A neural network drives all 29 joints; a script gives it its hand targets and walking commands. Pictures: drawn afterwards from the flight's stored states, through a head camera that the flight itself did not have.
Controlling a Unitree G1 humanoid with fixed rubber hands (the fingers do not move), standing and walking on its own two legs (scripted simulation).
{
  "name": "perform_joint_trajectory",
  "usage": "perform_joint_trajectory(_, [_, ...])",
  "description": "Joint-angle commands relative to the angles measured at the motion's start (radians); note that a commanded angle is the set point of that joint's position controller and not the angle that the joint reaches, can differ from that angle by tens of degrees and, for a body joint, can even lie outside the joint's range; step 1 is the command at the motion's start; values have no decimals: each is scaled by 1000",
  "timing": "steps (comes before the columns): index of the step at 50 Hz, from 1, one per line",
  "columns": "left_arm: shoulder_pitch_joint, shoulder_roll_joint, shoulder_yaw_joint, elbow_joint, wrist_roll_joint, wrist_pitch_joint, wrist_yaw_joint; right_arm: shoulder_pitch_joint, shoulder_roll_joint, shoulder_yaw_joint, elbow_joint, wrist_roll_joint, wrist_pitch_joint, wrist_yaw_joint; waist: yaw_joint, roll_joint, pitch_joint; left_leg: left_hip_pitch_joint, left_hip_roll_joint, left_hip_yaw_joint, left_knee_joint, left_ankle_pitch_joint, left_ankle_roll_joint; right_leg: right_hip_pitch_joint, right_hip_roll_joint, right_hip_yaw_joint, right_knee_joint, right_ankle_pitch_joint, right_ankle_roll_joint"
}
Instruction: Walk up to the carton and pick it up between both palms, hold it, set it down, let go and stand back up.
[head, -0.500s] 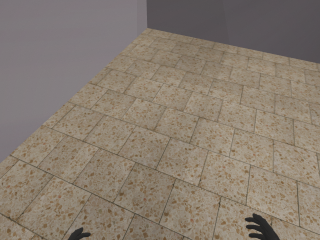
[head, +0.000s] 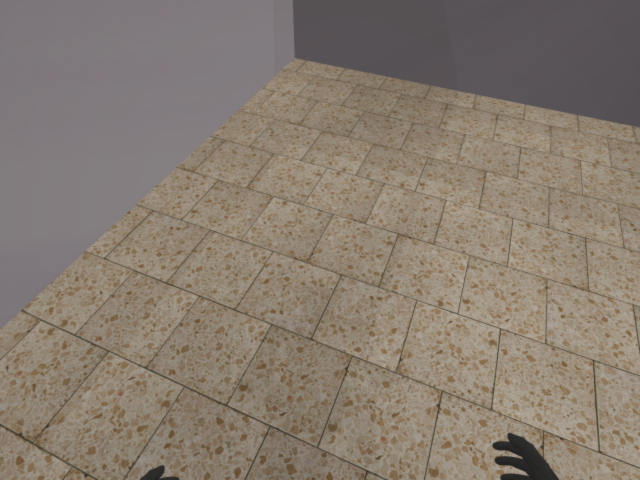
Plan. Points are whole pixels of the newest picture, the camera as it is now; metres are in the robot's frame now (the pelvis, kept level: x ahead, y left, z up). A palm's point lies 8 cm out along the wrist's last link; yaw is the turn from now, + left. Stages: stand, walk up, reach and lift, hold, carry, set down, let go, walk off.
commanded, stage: stand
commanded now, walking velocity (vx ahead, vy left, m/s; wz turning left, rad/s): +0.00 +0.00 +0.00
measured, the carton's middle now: out of the picture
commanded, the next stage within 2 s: none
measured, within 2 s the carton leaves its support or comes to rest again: neither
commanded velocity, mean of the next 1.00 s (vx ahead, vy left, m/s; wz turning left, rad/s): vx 0.00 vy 0.00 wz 0.00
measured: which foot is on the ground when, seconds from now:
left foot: down 0.00-1.00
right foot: down 0.00-1.00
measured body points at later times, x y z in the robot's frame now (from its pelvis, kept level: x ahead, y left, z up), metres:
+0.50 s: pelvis -0.02 -0.01 +0.00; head -0.02 -0.01 +0.45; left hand +0.08 +0.24 -0.13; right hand +0.11 -0.28 -0.10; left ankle +0.01 +0.11 -0.71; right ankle +0.01 -0.13 -0.71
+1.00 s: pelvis -0.03 -0.03 +0.01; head -0.03 -0.04 +0.45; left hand +0.06 +0.23 -0.12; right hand +0.09 -0.29 -0.11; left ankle +0.01 +0.11 -0.71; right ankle +0.01 -0.13 -0.71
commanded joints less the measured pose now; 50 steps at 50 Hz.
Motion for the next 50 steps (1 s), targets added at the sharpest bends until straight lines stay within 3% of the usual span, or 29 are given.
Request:
perform_joint_trajectory(1, [-35, 296, 68, -53, 28, -44, 8, -70, -239, -77, 11, -1, -63, -20, 21, 29, -113, 52, 101, -95, -161, 311, 63, 67, -94, 88, -117, 321, -82])
perform_joint_trajectory(2, [-72, 327, 68, -56, 32, -51, 10, -43, -202, -68, 14, 12, -50, -22, -6, -64, -109, 46, 94, -89, -175, 293, 54, 74, -101, 103, -126, 337, -77])
perform_joint_trajectory(5, [-64, 299, 65, -72, 24, -54, 10, -32, -251, -83, 33, 7, -60, -21, 9, -7, -123, 94, 84, -76, -144, 264, 55, 38, -104, 121, -145, 292, -88])
perform_joint_trajectory(7, [-66, 303, 64, -46, 22, -37, 9, -68, -203, -63, 15, -2, -52, -17, 16, -29, -102, 43, 116, -120, -175, 254, 68, 47, -87, 100, -121, 273, -69])
perform_joint_trajectory(8, [-76, 286, 63, -59, 19, -47, 7, -72, -218, -76, 19, 9, -62, -17, 11, 18, -75, 20, 99, -103, -184, 215, 65, 46, -93, 98, -136, 247, -79])
perform_joint_trajectory(9, [-89, 318, 67, -44, 29, -44, 8, -82, -208, -76, 12, 4, -56, -19, -3, -18, -71, 31, 105, -107, -207, 217, 61, 48, -88, 95, -150, 245, -72])
perform_joint_trajectory(11, [-49, 319, 67, -36, 24, -46, 8, -29, -241, -81, 41, 1, -61, -18, -3, 10, -97, 47, 116, -121, -211, 201, 69, 45, -86, 102, -127, 207, -80])
perform_joint_trajectory(13, [-71, 301, 58, -29, 28, -50, 12, -2, -230, -81, 65, 7, -54, -25, -12, -74, -92, 73, 88, -103, -182, 237, 55, 47, -97, 111, -158, 227, -84])
perform_joint_trajectory(15, [-45, 307, 53, -24, 22, -55, 3, -32, -222, -71, 40, 9, -52, -14, -3, -7, -117, 87, 81, -82, -170, 247, 47, 48, -108, 130, -170, 283, -81])
perform_joint_trajectory(21, [-99, 297, 53, -24, 23, -44, 1, -23, -239, -74, 78, 11, -55, -14, -9, -55, -49, 45, 112, -119, -231, 147, 63, 19, -87, 88, -190, 144, -70])
perform_joint_trajectory(22, [-119, 310, 57, -23, 23, -34, 7, -31, -233, -70, 75, 3, -58, -16, -17, -27, 6, 28, 103, -130, -249, 57, 66, -37, -98, 145, -225, 88, -84])
perform_joint_trajectory(24, [-61, 297, 65, -6, 17, -37, -6, -34, -248, -69, 94, -2, -50, -10, 5, 34, -41, 12, 113, -147, -284, -1, 64, 29, -74, 99, -186, 62, -69])
perform_joint_trajectory(25, [-44, 277, 51, -3, 21, -36, -1, -56, -244, -69, 87, -11, -45, -11, 19, 14, -24, 24, 121, -168, -288, -36, 71, 21, -67, 95, -182, 84, -67])
perform_joint_trajectory(26, [-72, 280, 53, -4, 21, -40, -5, -19, -249, -78, 100, 0, -50, -8, -4, -45, -45, 57, 91, -105, -270, -24, 50, 2, -70, 111, -219, 51, -76])
perform_joint_trajectory(27, [-97, 282, 53, -10, 23, -38, -2, -48, -250, -82, 88, -8, -52, -15, -7, -32, -16, 50, 107, -135, -287, -45, 61, -20, -73, 102, -209, 78, -81])
perform_joint_trajectory(28, [-95, 293, 55, -15, 23, -44, -4, -78, -227, -62, 81, -8, -48, -11, 22, 8, 20, -10, 95, -131, -278, 25, 62, 1, -80, 124, -213, 69, -70])
perform_joint_trajectory(30, [-85, 292, 50, -2, 22, -45, -4, -52, -224, -67, 97, 9, -44, -10, 5, -2, -53, 63, 98, -111, -255, 74, 49, 6, -90, 123, -246, 104, -70])
perform_joint_trajectory(32, [-114, 313, 53, 1, 25, -52, -1, -22, -221, -79, 95, 15, -46, -10, -33, -107, -78, 107, 76, -97, -199, 138, 47, -3, -120, 184, -270, 121, -86])
perform_joint_trajectory(34, [-64, 301, 52, 13, 19, -45, 3, 15, -199, -60, 119, 4, -44, -10, -9, -34, -73, 96, 81, -92, -229, 176, 45, 29, -113, 150, -221, 150, -71])
perform_joint_trajectory(35, [-82, 288, 55, 10, 15, -53, 0, -31, -232, -66, 119, 10, -56, -17, -12, 11, -63, 96, 87, -91, -244, 157, 43, 29, -110, 145, -229, 170, -73])
perform_joint_trajectory(37, [-87, 320, 52, 20, 24, -44, 8, -38, -208, -62, 106, 12, -49, -15, -13, -91, -29, 79, 94, -102, -246, 167, 45, 16, -105, 153, -246, 198, -70])
perform_joint_trajectory(39, [-106, 299, 57, 18, 22, -41, 11, -74, -212, -53, 114, 4, -52, -12, 8, 3, -49, 61, 90, -106, -275, 91, 44, 32, -107, 154, -246, 114, -70])
perform_joint_trajectory(40, [-121, 318, 64, 24, 22, -44, 3, -30, -227, -66, 130, 7, -56, -12, -22, -66, -67, 88, 76, -104, -257, 91, 44, 12, -118, 173, -256, 92, -79])
perform_joint_trajectory(42, [-96, 297, 59, 18, 21, -42, 7, -61, -206, -61, 108, 9, -59, -6, -14, 8, -69, 65, 104, -126, -269, 101, 60, 37, -87, 135, -229, 115, -68])
perform_joint_trajectory(46, [-134, 311, 52, 15, 21, -46, 3, -43, -193, -60, 119, 12, -42, -13, -15, -115, -18, 83, 71, -85, -262, 118, 39, 4, -132, 169, -313, 104, -80])
perform_joint_trajectory(47, [-146, 303, 46, 15, 20, -41, 7, -29, -216, -57, 136, 15, -50, -9, -26, -76, -44, 94, 76, -96, -287, 118, 40, 12, -122, 167, -303, 101, -75])
perform_joint_trajectory(48, [-124, 279, 49, 26, 23, -42, 5, -83, -233, -68, 127, 7, -57, -5, 1, -56, -54, 78, 94, -120, -295, 66, 56, 43, -112, 140, -299, 61, -67])
perform_joint_trajectory(49, [-132, 292, 44, 25, 21, -41, 1, -77, -217, -63, 114, 13, -54, -4, -1, -110, -60, 108, 76, -86, -277, 70, 39, 27, -124, 167, -343, 24, -63])
perform_joint_trajectory(50, [-111, 322, 57, 29, 24, -37, 5, -59, -185, -61, 115, 11, -46, -1, 0, -73, -67, 134, 64, -72, -274, 105, 34, 18, -140, 180, -359, -14, -70])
